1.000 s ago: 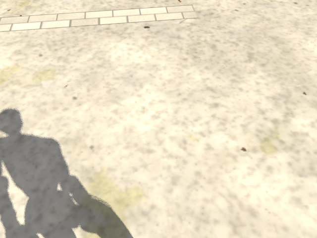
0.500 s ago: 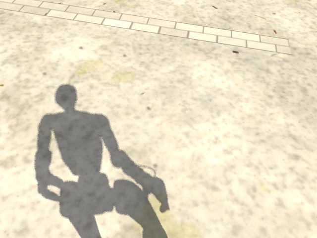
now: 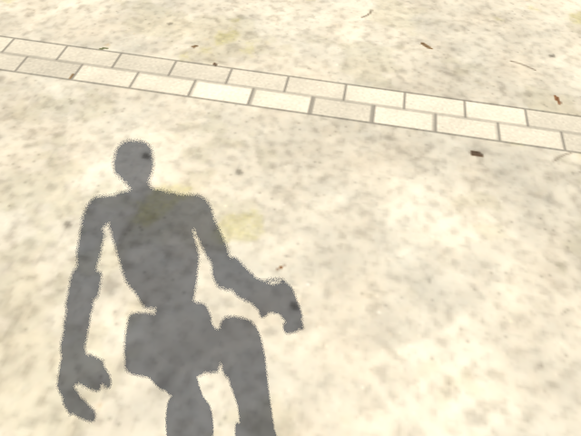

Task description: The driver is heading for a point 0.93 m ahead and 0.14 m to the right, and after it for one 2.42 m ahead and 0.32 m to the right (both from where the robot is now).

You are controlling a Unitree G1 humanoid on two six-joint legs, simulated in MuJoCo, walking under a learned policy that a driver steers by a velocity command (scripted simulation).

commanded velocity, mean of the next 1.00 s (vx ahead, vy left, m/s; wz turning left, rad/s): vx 0.92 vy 0.00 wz -0.39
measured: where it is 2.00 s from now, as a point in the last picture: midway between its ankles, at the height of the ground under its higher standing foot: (420, 224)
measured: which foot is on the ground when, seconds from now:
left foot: up 0.00-0.28, down 0.30-0.72, up 0.74-1.00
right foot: down 0.00-0.30, up 0.32-0.72, down 0.74-1.00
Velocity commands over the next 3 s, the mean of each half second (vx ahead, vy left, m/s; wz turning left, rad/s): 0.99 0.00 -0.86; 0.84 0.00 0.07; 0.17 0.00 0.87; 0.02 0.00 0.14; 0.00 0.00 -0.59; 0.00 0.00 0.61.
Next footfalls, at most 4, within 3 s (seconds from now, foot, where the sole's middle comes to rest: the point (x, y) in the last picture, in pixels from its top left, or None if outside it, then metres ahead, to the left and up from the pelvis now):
0.30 left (243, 416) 0.52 0.13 -0.76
0.74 right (403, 324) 0.78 -0.25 -0.76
1.12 left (391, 213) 1.15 -0.24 -0.76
1.64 right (449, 201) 1.21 -0.42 -0.76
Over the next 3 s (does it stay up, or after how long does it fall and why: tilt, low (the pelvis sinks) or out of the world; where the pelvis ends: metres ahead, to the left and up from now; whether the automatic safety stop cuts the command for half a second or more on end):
stays up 1.10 -0.34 0.01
